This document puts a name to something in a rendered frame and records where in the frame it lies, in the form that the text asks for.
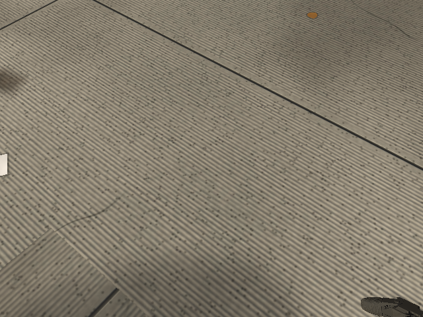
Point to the robot right hand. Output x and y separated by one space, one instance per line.
387 307

